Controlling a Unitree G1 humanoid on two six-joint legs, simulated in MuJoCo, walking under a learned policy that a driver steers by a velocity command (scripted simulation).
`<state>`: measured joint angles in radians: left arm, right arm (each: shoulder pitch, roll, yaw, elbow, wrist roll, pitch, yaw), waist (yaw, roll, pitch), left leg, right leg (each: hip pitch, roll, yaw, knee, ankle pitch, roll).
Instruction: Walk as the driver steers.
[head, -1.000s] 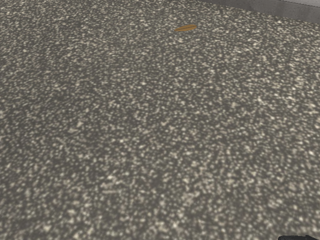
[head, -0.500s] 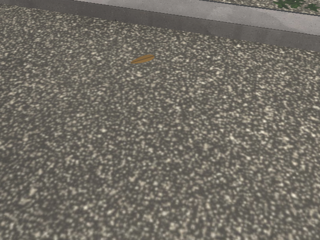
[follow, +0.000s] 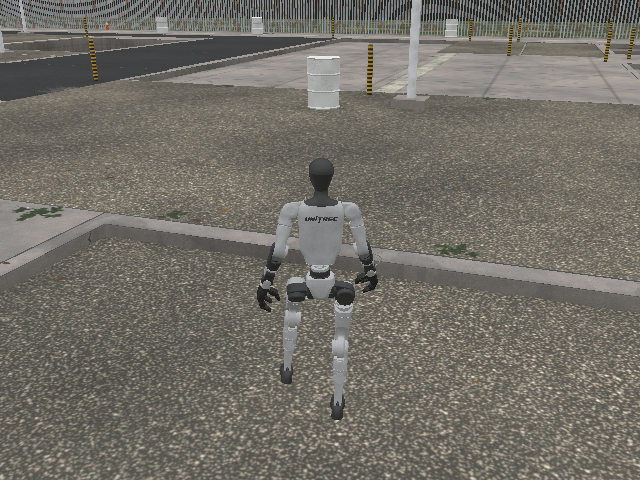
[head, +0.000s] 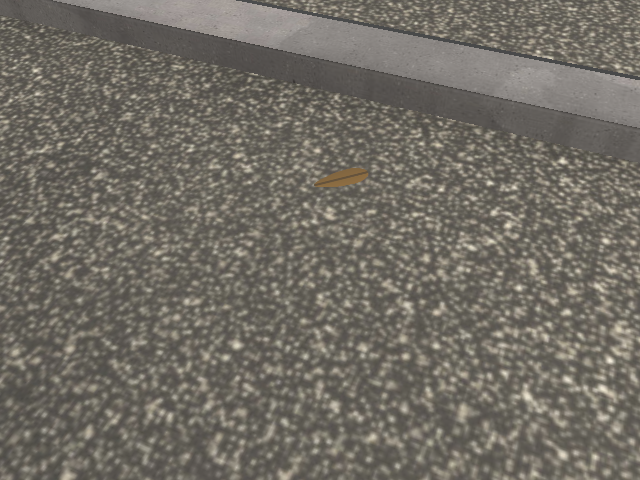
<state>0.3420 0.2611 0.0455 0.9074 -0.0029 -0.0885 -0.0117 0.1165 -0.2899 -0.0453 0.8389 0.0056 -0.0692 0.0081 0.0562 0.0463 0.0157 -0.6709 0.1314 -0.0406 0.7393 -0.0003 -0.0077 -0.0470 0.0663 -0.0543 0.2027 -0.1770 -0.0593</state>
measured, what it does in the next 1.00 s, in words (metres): walks ahead: left foot, then right foot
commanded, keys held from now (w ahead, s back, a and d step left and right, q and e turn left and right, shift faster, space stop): w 0.54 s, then w+q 0.46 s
